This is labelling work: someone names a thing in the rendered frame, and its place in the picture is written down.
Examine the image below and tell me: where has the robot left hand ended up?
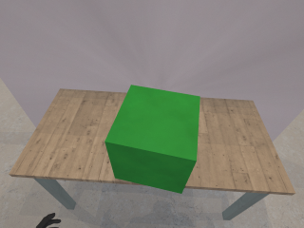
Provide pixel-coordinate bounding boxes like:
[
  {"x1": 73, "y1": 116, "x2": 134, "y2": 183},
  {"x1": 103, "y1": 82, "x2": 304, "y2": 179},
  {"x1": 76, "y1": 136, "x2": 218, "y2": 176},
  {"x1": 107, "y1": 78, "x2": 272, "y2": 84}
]
[{"x1": 36, "y1": 213, "x2": 61, "y2": 228}]

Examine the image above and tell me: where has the carton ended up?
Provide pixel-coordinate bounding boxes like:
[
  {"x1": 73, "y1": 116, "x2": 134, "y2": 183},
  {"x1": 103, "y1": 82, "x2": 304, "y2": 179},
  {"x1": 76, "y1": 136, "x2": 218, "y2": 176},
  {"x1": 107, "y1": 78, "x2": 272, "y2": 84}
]
[{"x1": 104, "y1": 85, "x2": 200, "y2": 194}]

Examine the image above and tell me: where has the table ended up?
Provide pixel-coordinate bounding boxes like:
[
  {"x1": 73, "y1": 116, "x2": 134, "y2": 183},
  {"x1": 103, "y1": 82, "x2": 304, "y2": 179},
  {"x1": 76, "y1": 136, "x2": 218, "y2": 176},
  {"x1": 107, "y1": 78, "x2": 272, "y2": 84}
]
[{"x1": 9, "y1": 88, "x2": 295, "y2": 220}]

